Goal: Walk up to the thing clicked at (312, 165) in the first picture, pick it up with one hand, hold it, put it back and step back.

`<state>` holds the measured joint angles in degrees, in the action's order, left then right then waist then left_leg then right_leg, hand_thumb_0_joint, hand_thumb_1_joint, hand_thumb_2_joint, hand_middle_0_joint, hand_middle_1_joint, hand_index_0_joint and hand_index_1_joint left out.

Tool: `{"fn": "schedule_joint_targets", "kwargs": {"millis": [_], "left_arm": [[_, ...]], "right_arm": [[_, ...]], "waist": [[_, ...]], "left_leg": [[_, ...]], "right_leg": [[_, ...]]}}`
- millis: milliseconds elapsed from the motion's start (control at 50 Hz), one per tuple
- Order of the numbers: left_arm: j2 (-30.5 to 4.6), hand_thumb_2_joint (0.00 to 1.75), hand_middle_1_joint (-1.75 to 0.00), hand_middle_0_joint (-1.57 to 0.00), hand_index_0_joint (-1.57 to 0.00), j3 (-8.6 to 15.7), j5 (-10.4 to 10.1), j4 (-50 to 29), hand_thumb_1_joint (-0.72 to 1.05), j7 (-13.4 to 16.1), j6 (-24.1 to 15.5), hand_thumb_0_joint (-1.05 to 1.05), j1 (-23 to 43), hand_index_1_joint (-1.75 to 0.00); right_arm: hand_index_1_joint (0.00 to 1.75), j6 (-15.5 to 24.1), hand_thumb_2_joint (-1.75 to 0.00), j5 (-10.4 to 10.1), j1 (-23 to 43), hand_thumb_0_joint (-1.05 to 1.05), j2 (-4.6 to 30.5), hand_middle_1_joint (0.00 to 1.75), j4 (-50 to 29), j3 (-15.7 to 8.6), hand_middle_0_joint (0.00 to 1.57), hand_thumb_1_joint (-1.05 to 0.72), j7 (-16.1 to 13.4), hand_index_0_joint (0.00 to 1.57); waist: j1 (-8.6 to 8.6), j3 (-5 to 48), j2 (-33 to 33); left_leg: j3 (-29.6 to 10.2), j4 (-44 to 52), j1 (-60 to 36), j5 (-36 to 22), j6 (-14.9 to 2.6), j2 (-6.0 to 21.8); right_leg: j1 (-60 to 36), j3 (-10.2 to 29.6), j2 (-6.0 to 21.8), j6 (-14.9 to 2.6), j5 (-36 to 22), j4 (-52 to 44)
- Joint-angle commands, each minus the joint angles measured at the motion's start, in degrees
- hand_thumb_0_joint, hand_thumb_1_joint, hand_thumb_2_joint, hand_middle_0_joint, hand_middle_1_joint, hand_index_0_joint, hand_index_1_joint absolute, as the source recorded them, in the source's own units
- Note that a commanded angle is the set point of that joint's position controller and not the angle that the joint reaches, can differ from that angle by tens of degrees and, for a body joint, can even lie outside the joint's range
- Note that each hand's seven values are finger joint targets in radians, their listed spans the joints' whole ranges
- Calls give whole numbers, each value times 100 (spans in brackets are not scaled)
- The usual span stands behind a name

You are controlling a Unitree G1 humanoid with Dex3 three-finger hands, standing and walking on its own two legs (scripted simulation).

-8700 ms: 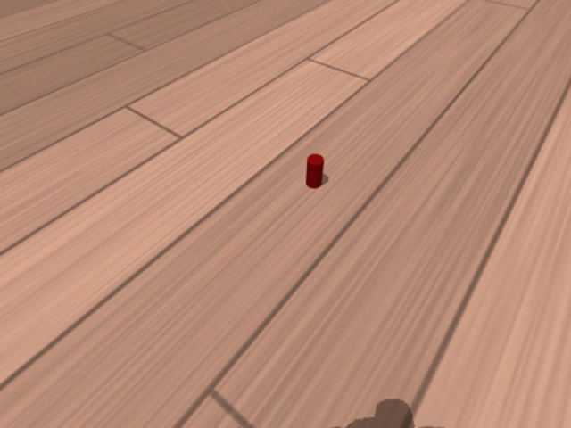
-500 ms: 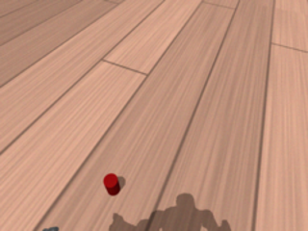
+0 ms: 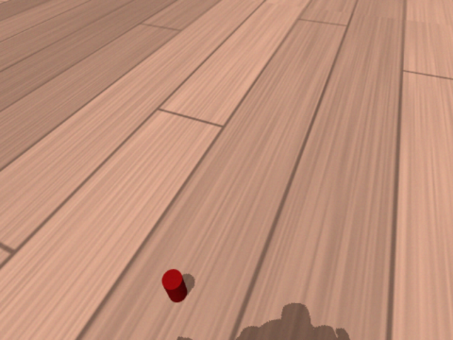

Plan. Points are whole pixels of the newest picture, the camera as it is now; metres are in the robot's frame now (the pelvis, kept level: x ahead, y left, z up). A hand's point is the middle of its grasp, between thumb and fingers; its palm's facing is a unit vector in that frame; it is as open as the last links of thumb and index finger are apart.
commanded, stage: stand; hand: left
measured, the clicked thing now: (175, 286) +0.45 +0.24 -0.70
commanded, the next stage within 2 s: go down in 1.88 s
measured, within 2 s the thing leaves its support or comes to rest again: neither
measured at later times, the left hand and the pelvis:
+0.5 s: hand out of the picture +0.10 +0.25 -0.16, palm faces -0.05 -0.94 -0.33, open 7.4 cm; pelvis +0.01 +0.00 +0.00, yaw +0 degrees
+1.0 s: hand out of the picture +0.09 +0.26 -0.15, palm faces -0.03 -0.94 -0.34, open 7.4 cm; pelvis +0.02 +0.00 +0.00, yaw +0 degrees
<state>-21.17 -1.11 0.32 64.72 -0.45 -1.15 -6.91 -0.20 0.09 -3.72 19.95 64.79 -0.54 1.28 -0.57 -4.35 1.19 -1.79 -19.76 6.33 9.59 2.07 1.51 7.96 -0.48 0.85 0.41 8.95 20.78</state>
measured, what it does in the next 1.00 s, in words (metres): stands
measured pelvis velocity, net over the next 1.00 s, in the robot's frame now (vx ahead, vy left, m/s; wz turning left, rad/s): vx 0.02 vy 0.00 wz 0.00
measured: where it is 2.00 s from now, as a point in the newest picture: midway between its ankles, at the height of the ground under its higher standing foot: outside the picture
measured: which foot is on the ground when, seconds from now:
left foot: down 0.00-1.00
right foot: down 0.00-1.00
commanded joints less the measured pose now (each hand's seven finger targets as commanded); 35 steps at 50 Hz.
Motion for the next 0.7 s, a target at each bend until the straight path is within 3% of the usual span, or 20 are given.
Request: {"fn": "schedule_joint_targets", "kwargs": {"millis": [0, 40, 120, 160, 260, 300, 440, 500, 580, 620, 680], "left_arm": [[-1226, 90, -30, -20, -20, 252, -1, -312, 90, 103, -164, 0, 368, -30], [-1287, 90, -30, -20, -20, 275, 7, -274, 90, 101, -137, 0, 393, -30], [-1320, 90, -30, -20, -20, 298, 21, -290, 90, 91, -100, 0, 419, -30], [-1313, 90, -30, -20, -20, 313, 7, -309, 90, 88, -104, 0, 430, -30], [-1245, 90, -30, -20, -20, 301, 10, -291, 90, 77, -91, 0, 344, -30], [-1205, 90, -30, -20, -20, 304, -5, -300, 90, 68, -86, 0, 353, -30], [-1151, 90, -30, -20, -20, 305, -15, -318, 90, 65, -85, 0, 372, -30], [-1124, 90, -30, -20, -20, 295, -9, -301, 90, 67, -67, 0, 340, -30], [-1107, 90, -30, -20, -20, 290, 0, -294, 90, 68, -43, 0, 382, -30], [-1100, 90, -30, -20, -20, 284, 6, -302, 90, 71, -57, 0, 360, -30], [-1122, 90, -30, -20, -20, 295, 14, -323, 90, 83, -86, 0, 361, -30]], "right_arm": [[30, 158, -90, 30, 320, 0, 1175, 30, -292, -247, 20, -90, -64, 20], [30, 137, -90, 37, 235, 0, 1151, 30, -223, -235, 20, -90, -63, 20], [30, 134, -90, 49, 73, 0, 1167, 30, -168, -246, 20, -90, -58, 20], [30, 146, -90, 58, 42, 0, 1174, 30, -171, -253, 20, -90, -70, 20], [30, 143, -90, 61, -11, 0, 1177, 30, -153, -238, 20, -90, -88, 20], [30, 159, -90, 55, -71, 0, 1196, 30, -137, -222, 20, -90, -101, 20], [30, 203, -90, 37, -47, 0, 1248, 30, -175, -201, 20, -90, -156, 20], [30, 199, -90, 33, -15, 0, 1264, 30, -177, -198, 20, -90, -172, 20], [30, 176, -90, 42, -35, 0, 1242, 30, -172, -181, 20, -90, -163, 20], [30, 161, -90, 33, -24, 0, 1244, 30, -191, -189, 20, -90, -158, 20], [30, 171, -90, 41, 20, 0, 1250, 30, -236, -200, 20, -90, -153, 20]], "waist": [[49, 507, -263], [60, 332, -355], [85, 307, -336], [73, 451, -194], [41, 344, -160], [55, 439, -4], [58, 766, 11], [45, 718, -49], [67, 383, -136], [82, 406, -184], [93, 640, -169]], "left_leg": [[-387, 353, -59, -123, -276, 503], [-388, 374, 114, 180, -263, 450], [-378, 369, 125, 314, -256, 418], [-390, 396, 156, 139, -265, 464], [-407, 400, 286, 149, -263, 459], [-423, 423, 289, 123, -269, 495], [-402, 360, 40, -901, -253, 594], [-390, 363, -39, -926, -249, 601], [-426, 493, 139, -392, -230, 589], [-394, 471, 103, -302, -249, 560], [-366, 378, -131, -738, -249, 591]], "right_leg": [[24, 694, 684, -131, 172, -646], [180, 745, 676, -118, 851, -786], [361, 807, 678, -148, 1274, -861], [147, 768, 668, -159, 878, -710], [163, 742, 628, -155, 822, -682], [36, 710, 617, -159, 544, -569], [-329, 551, 639, -169, -835, -244], [-261, 529, 622, -139, -820, -287], [-54, 531, 580, -124, -149, -429], [-21, 576, 608, -111, -203, -505], [-116, 565, 643, -127, -691, -429]]}}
